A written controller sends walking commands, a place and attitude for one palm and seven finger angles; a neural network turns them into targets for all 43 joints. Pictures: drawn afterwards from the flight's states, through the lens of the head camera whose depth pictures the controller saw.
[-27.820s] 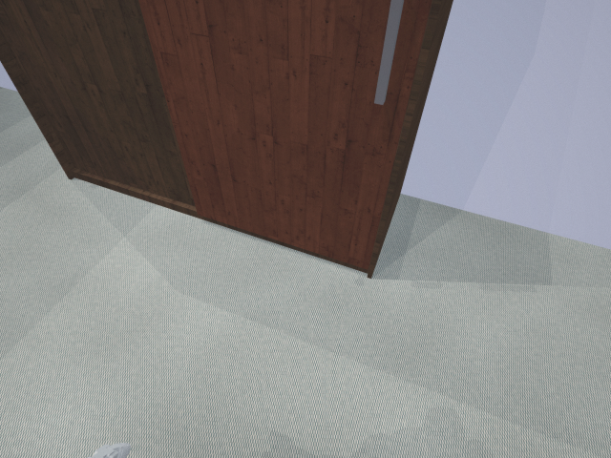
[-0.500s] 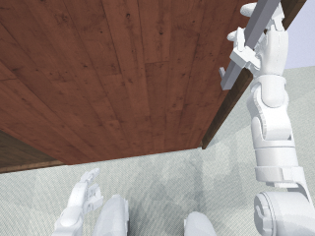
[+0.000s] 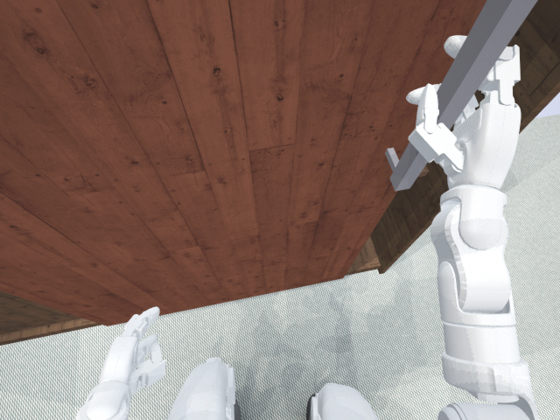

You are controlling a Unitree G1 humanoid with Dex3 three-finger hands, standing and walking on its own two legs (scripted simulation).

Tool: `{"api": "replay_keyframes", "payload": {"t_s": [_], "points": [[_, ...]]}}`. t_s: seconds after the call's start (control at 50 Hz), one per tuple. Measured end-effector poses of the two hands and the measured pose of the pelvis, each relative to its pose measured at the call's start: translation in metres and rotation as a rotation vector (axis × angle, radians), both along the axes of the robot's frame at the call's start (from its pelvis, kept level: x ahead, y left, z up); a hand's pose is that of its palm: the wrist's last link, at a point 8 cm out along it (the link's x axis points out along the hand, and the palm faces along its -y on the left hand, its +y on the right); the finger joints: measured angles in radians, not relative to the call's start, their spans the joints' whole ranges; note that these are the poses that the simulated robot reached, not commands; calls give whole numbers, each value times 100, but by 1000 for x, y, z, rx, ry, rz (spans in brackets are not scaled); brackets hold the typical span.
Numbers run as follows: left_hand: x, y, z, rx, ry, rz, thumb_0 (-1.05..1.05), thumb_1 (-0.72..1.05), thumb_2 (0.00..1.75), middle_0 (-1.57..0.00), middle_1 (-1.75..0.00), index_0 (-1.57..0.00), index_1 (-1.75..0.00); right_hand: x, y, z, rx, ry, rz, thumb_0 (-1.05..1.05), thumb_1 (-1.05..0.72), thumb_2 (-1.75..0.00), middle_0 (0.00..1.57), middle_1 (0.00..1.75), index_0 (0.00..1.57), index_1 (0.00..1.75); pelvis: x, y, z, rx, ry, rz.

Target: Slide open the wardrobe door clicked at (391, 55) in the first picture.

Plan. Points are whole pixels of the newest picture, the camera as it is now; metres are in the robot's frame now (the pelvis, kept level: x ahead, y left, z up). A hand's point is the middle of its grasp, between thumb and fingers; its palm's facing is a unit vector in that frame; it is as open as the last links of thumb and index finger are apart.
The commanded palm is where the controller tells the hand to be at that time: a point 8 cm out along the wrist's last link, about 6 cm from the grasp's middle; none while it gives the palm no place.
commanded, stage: step sideways, sliding the door along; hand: right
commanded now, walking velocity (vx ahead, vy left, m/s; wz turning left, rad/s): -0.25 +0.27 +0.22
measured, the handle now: (437, 93) +0.43 -0.20 +0.18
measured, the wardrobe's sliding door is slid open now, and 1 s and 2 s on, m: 0.14 0.50 0.55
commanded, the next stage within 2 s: stop walking and hold the door there in 1.42 s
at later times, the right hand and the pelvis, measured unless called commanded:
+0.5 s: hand (251, 157) +0.36 +0.01 +0.18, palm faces +0.24 +0.97 -0.06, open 7.1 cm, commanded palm +0.32 +0.02 +0.17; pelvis -0.01 +0.14 +0.00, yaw +4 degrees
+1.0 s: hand (79, 183) +0.34 +0.16 +0.18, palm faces -0.08 +0.98 -0.16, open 6.7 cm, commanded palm +0.32 +0.14 +0.17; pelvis -0.07 +0.24 +0.00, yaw +13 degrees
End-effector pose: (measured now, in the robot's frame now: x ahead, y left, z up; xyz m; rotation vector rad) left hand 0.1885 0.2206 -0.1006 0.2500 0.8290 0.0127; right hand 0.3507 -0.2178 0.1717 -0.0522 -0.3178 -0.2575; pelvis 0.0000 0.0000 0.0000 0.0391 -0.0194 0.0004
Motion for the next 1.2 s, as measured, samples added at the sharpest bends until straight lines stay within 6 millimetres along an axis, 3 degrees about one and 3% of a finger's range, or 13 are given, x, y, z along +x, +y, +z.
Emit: {"api": "replay_keyframes", "payload": {"t_s": [0.12, 0.22, 0.34, 0.42, 0.52, 0.62, 0.7, 0.82, 0.94, 1.06, 1.12, 1.2], "points": [[7, -6, 18, -79, -36, -38, 2, 90, 89, -20, -30, -20, -30, -5, 36, 1, 23, 8, 55, 1, -75, -80, 45, 140, 11, 125, 9, 24, 12, 33, -5, 52], [21, 8, 20, -139, -96, -64, 1, 90, 89, -20, -30, -20, -30, -9, 70, 1, 10, 13, 55, 1, -75, -81, 44, 140, 9, 128, 11, 56, 11, 23, -25, 82], [38, 52, 1, -209, -166, -74, 1, 90, 89, -21, -30, -20, -30, -14, 115, 0, -50, 3, -11, -2, -75, -84, 45, 140, 3, 128, 12, 110, -10, -18, -49, 70], [39, 96, -5, -176, -155, -14, 1, 90, 89, -21, -30, -20, -30, -20, 147, 2, -64, 26, -24, -2, -76, -83, 44, 140, 0, 127, 3, 130, -6, -54, -12, 67], [15, 146, 5, -88, -116, 55, 1, 90, 89, -20, -30, -20, -30, -26, 184, 1, -33, 25, 33, -1, -77, -82, 40, 140, 1, 124, -11, 143, 6, -92, 20, 64], [-22, 176, 14, -7, -65, 121, 1, 90, 90, -20, -30, -20, -30, -27, 217, -2, 10, -29, 162, 0, -76, -81, 38, 140, 4, 121, -27, 150, 4, -92, 35, 78], [-57, 190, 16, 42, -74, 204, 1, 90, 90, -20, -30, -20, -30, -25, 240, -6, 10, -80, 295, -1, -74, -79, 41, 140, 5, 122, -40, 150, -8, -65, 25, 90], [-113, 192, 13, -8, 31, 254, 1, 90, 90, -20, -30, -20, -30, -24, 275, 6, -91, -30, 409, 1, -70, -78, 44, 140, 13, 130, -50, 168, 7, 14, 8, 166], [-154, 210, 1, -87, 130, 289, 1, 90, 89, -20, -30, -20, -30, -26, 309, 12, -119, -2, 400, 2, -66, -80, 45, 140, 23, 136, -61, 210, 12, 54, 16, 227], [-168, 272, -25, -144, 94, 280, 1, 90, 89, -21, -30, -20, -31, -33, 345, 11, -160, -16, 260, -2, -65, -83, 46, 140, 23, 139, -84, 276, -11, 13, 1, 221], [-170, 310, -31, -100, 89, 284, 1, 90, 89, -21, -30, -20, -30, -39, 364, 13, -138, 33, 203, -1, -70, -84, 46, 140, 20, 140, -97, 289, -7, -12, 4, 184], [-169, 351, -20, -7, 82, 282, 1, 90, 89, -20, -30, -20, -30, -44, 386, 15, -107, 73, 190, 1, -74, -82, 46, 140, 16, 139, -109, 303, -1, -49, 16, 155]]}}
